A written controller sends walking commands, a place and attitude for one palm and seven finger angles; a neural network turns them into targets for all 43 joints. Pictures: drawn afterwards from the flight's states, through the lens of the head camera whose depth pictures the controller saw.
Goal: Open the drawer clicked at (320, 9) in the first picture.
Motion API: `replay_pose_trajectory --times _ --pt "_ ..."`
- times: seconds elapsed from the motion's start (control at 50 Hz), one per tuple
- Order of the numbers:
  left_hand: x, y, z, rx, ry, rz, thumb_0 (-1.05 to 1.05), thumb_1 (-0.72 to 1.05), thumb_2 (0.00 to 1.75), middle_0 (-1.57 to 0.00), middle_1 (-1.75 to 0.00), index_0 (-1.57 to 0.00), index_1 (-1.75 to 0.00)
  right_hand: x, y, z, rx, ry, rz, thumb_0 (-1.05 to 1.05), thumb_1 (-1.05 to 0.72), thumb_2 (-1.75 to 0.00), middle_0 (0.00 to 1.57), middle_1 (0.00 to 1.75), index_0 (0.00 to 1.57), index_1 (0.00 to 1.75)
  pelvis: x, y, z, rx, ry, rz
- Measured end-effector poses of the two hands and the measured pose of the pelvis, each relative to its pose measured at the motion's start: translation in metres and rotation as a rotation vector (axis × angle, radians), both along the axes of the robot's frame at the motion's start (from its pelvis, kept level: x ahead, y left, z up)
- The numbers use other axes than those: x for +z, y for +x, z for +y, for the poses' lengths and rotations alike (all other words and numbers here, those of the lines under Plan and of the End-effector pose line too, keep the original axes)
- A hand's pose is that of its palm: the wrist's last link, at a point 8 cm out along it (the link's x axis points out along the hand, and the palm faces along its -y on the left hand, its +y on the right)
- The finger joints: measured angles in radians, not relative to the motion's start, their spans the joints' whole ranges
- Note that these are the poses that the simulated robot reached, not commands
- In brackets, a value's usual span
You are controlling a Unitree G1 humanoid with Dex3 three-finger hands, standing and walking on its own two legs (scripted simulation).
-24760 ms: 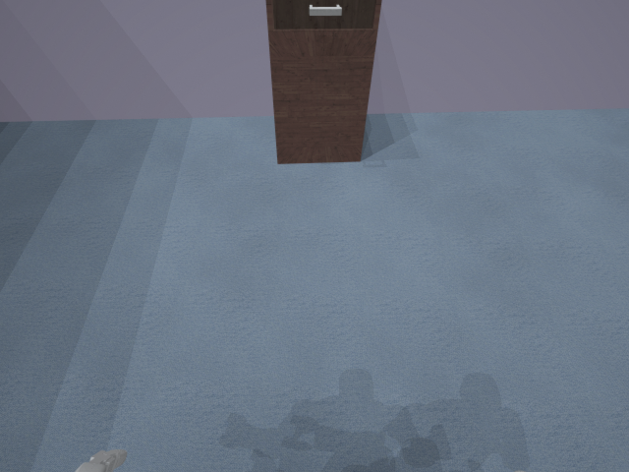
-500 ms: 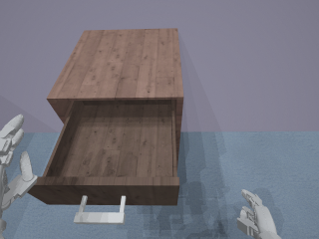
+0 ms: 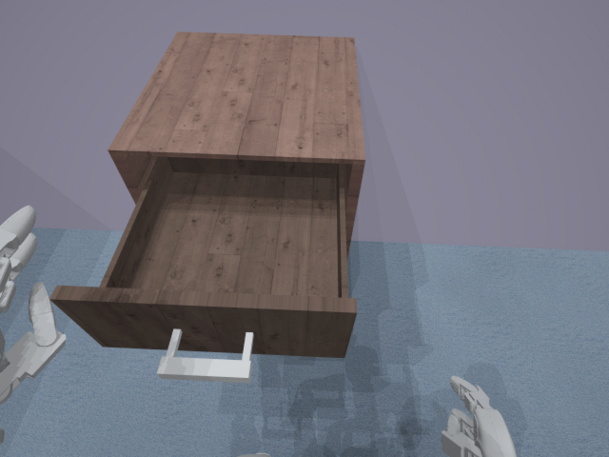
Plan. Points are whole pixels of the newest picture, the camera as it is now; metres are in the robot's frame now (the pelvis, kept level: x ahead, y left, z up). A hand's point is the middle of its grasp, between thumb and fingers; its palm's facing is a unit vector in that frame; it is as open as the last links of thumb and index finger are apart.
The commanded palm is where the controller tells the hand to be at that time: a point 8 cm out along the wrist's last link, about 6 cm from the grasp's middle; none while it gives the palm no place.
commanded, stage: step back with the hand held close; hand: left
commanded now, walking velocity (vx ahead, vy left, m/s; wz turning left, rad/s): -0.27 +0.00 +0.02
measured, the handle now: (209, 354) +0.25 +0.15 -0.03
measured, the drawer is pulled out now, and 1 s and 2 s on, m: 0.27 0.27 0.27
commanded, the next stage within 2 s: stop stepping back and stand still in 0.44 s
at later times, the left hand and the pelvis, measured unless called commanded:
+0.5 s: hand (82, 453) +0.11 +0.17 +0.17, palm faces +0.10 -0.82 -0.56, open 7.4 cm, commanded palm +0.04 +0.24 +0.19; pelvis -0.12 -0.03 +0.00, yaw -5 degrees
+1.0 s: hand out of the picture -0.02 +0.22 +0.18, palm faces +0.37 -0.83 -0.42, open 7.4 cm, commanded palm -0.07 +0.26 +0.19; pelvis -0.21 -0.02 +0.01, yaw -2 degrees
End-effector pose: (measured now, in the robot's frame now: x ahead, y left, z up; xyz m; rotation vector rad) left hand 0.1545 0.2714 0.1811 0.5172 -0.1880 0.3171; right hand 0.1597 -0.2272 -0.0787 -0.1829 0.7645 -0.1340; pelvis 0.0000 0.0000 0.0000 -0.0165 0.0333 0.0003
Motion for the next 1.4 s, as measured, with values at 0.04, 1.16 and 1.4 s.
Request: replay_pose_trajectory --times 0.04,1.16,1.4 --pt "-0.001 -0.003 0.003 -0.014 -0.010 -0.015 0.01 0.89 0.90 -0.21 -0.30 -0.21 -0.30 0.002 -0.008 0.000 -0.003 -0.021 0.015 0.01 -0.91 -0.90 0.21 0.30 0.20 0.30 0.000 -0.003 0.003 0.005 -0.002 0.001" --pt "0.001 -0.212 -0.012 -0.017 -0.030 -0.070 0.01 0.89 0.90 -0.21 -0.30 -0.21 -0.30 0.010 -0.248 -0.012 -0.041 -0.017 -0.039 0.01 -0.91 -0.90 0.21 0.30 0.20 0.30 0.004 -0.219 -0.013 -0.031 -0.001 -0.072" --pt "-0.052 -0.188 -0.014 -0.023 -0.060 0.139 0.00 0.89 0.90 -0.20 -0.30 -0.21 -0.30 -0.015 -0.256 -0.033 -0.012 -0.005 0.104 0.01 -0.91 -0.90 0.21 0.30 0.20 0.30 0.002 -0.209 -0.017 0.002 0.006 -0.020"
